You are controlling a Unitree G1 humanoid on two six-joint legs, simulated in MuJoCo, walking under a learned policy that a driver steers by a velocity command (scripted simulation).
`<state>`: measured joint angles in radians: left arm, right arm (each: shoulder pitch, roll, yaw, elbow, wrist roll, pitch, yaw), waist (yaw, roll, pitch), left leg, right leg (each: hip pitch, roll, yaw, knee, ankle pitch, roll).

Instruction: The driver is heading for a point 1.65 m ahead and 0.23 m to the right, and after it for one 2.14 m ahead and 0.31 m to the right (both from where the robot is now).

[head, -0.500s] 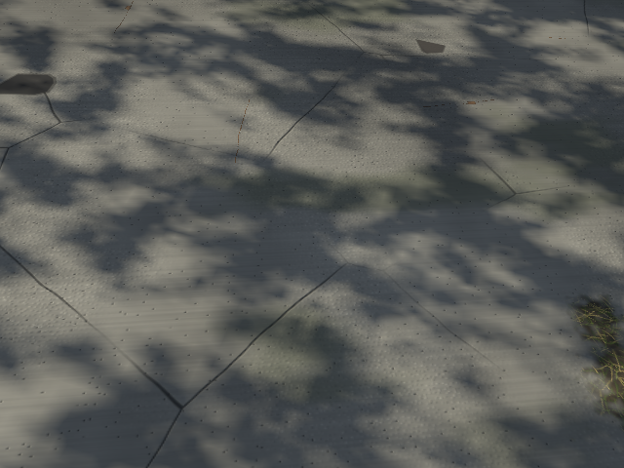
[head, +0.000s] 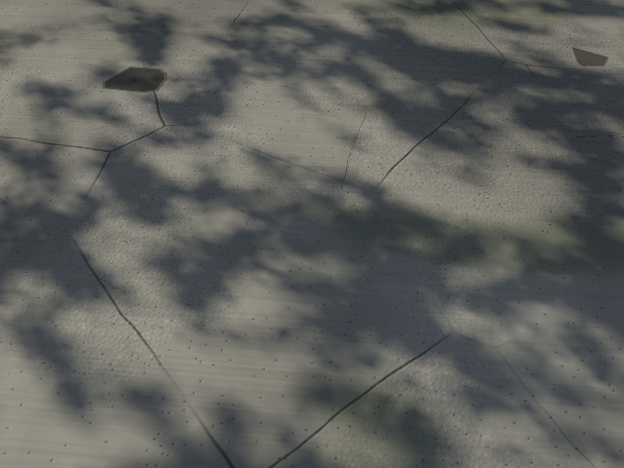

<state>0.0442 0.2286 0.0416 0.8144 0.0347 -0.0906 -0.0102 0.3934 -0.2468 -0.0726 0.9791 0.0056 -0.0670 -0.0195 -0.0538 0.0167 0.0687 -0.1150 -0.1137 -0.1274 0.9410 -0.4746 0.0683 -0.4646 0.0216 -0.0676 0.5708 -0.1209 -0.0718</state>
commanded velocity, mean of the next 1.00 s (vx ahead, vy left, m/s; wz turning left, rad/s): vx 0.07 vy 0.00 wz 0.05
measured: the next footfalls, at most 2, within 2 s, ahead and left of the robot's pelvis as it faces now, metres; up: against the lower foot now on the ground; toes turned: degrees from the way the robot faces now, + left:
left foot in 0.36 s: +0.17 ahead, +0.11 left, +0.00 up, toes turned +1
left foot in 1.92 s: +0.24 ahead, +0.13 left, +0.00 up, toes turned +3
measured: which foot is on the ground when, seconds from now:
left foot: up 0.00-0.34, down 0.36-1.00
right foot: down 0.00-1.00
